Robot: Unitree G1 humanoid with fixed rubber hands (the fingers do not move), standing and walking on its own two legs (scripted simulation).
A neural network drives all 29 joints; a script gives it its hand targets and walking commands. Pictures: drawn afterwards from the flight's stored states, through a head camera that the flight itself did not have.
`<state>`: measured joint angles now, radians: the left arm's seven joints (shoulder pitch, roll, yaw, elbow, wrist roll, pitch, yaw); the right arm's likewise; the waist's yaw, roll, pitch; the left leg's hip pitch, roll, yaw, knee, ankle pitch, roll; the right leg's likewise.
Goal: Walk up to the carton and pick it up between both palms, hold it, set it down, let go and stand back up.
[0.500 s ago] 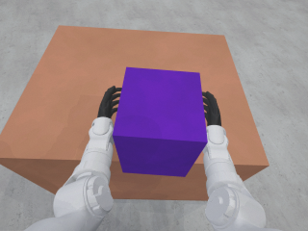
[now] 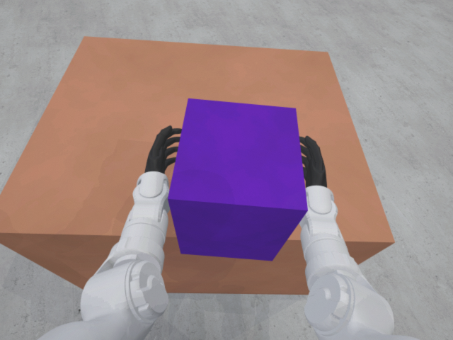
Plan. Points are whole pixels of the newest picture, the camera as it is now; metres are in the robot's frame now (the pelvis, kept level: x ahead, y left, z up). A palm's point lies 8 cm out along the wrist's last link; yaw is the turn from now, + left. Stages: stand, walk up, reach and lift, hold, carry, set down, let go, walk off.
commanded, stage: reach and lift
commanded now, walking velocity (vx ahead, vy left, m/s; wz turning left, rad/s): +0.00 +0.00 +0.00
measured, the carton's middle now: (233, 186) +0.40 +0.02 -0.01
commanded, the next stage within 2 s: none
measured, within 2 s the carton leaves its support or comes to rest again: leaves its support in 0.32 s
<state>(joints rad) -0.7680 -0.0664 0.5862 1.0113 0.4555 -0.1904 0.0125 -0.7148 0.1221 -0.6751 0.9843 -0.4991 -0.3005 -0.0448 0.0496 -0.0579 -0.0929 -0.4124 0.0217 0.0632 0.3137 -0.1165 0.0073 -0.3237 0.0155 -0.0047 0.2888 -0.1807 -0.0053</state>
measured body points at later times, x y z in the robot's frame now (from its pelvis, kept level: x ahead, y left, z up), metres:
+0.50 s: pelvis +0.00 +0.00 +0.00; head +0.04 +0.03 +0.45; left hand +0.40 +0.19 +0.04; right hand +0.42 -0.11 +0.06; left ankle +0.01 +0.11 -0.75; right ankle -0.04 -0.11 -0.75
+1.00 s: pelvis -0.02 +0.00 +0.00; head -0.01 +0.03 +0.45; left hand +0.39 +0.18 +0.08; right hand +0.40 -0.11 +0.09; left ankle +0.01 +0.11 -0.75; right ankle -0.04 -0.11 -0.75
